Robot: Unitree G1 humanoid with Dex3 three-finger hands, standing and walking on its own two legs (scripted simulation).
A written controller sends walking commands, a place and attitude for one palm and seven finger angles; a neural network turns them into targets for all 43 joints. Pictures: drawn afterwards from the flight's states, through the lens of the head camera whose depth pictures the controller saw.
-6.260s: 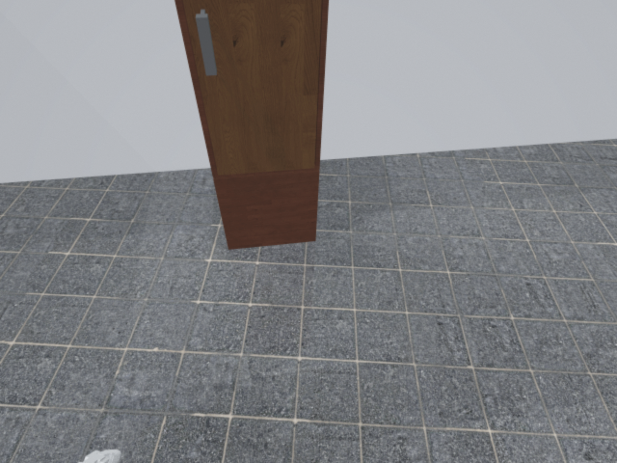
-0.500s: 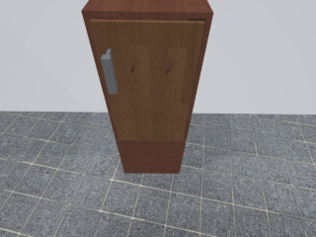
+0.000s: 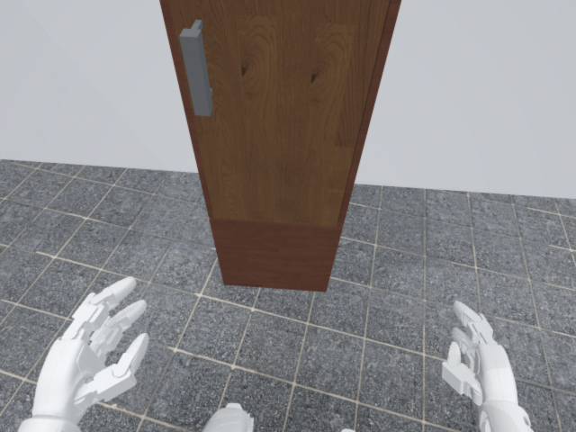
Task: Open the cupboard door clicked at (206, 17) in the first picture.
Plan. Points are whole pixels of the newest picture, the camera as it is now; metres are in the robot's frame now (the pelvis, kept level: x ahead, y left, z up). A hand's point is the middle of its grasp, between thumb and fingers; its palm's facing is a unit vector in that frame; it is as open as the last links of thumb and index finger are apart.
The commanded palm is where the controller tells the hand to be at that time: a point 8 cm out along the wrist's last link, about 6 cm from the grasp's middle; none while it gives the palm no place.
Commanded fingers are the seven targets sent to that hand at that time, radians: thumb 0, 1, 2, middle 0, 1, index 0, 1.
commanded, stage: raise the hand with hooked fingers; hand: left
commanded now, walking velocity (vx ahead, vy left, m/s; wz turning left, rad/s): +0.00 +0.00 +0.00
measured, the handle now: (200, 68) +0.63 +0.21 +0.17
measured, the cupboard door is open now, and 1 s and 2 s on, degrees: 0 0 0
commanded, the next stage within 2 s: move the hooked fingers beside the handle in 1.68 s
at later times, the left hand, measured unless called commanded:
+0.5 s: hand (95, 301) +0.23 +0.24 +0.10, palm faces +0.05 -1.00 -0.07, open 11.5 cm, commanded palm +0.21 +0.30 +0.11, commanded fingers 0.00 -0.20 0.43 -0.28 -1.00 -0.28 -1.00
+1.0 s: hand (48, 232) +0.28 +0.29 +0.16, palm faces +0.07 -1.00 -0.05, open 13.8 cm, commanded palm +0.25 +0.34 +0.17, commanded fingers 0.00 -0.50 0.30 -0.30 -1.20 -0.30 -1.20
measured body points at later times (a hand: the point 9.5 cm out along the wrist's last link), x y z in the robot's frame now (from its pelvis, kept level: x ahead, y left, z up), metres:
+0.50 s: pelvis +0.00 +0.01 +0.03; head +0.03 +0.00 +0.48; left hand +0.23 +0.30 +0.11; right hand +0.12 -0.25 -0.06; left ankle +0.04 +0.13 -0.66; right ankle -0.01 -0.10 -0.66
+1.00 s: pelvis +0.01 +0.03 +0.05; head +0.01 +0.03 +0.50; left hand +0.27 +0.35 +0.17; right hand +0.20 -0.19 -0.01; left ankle +0.04 +0.13 -0.66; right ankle -0.01 -0.10 -0.66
